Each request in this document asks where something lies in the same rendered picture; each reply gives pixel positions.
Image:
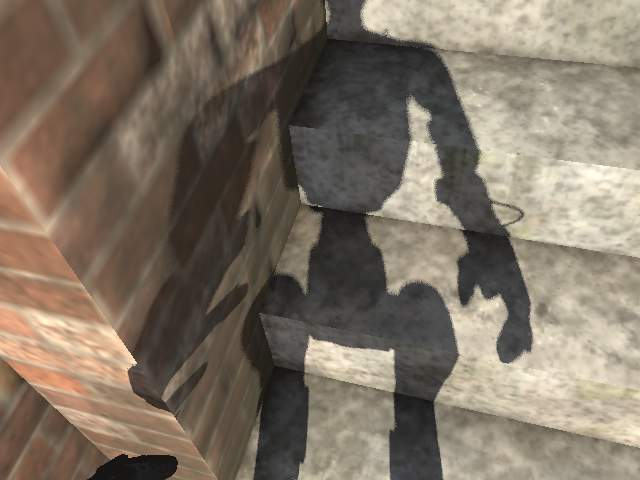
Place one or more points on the left robot hand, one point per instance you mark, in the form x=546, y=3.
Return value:
x=150, y=467

